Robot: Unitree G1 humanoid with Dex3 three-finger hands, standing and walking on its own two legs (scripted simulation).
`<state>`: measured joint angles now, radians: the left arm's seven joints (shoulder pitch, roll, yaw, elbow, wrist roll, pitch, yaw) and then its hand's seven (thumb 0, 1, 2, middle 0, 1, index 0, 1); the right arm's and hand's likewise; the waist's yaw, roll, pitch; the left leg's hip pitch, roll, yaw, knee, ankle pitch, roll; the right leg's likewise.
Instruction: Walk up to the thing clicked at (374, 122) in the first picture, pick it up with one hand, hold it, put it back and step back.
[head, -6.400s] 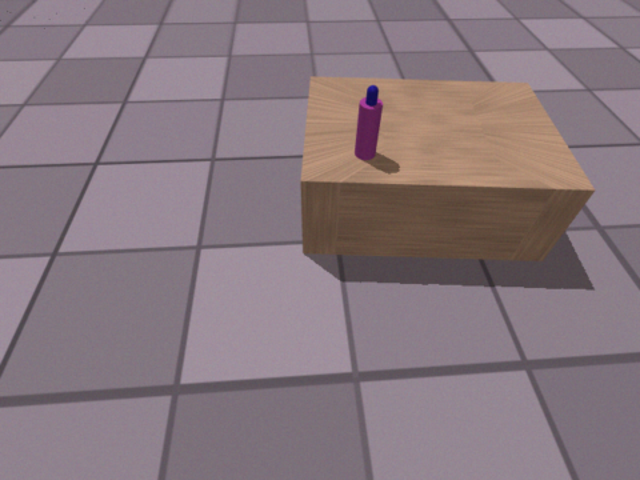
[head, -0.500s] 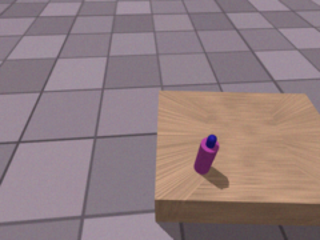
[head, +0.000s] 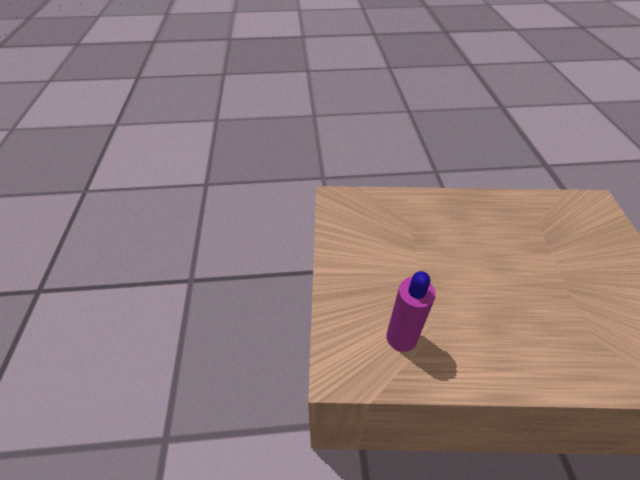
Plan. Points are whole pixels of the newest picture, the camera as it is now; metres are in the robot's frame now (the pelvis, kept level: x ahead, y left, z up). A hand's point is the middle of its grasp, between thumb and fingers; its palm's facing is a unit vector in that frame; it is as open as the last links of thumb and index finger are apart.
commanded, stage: stand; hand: right
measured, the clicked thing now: (411, 309) +0.49 -0.19 -0.27
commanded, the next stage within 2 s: go down in 0.68 s
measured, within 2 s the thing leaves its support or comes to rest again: neither
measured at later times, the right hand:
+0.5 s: hand out of the picture +0.06 -0.25 -0.16, palm faces -0.04 +0.94 -0.33, open 7.4 cm
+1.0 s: hand out of the picture +0.14 -0.25 -0.16, palm faces +0.05 +0.95 -0.31, open 10.4 cm
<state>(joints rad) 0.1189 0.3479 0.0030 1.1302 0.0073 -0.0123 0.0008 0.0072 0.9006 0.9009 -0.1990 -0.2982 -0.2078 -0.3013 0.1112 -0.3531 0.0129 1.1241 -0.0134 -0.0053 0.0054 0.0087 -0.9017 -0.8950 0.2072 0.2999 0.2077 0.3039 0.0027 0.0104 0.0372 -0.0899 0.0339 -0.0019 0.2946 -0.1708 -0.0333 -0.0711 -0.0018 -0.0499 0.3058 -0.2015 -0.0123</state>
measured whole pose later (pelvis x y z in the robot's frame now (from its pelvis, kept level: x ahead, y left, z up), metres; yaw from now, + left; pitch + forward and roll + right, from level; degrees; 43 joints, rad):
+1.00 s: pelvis -0.02 +0.00 -0.01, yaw -1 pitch +4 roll +0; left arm 0.21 0.27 0.02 0.82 -0.03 -0.03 0.04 0.01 0.92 0.92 -0.20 -0.30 -0.21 -0.31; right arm -0.06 -0.34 -0.16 1.05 -0.07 -0.01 0.04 0.01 -0.56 -0.54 0.11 0.12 0.10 0.13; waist 0.02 0.02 0.03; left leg -0.34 0.03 0.02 0.50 -0.24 -0.02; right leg -0.34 -0.01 -0.03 0.53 -0.27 -0.01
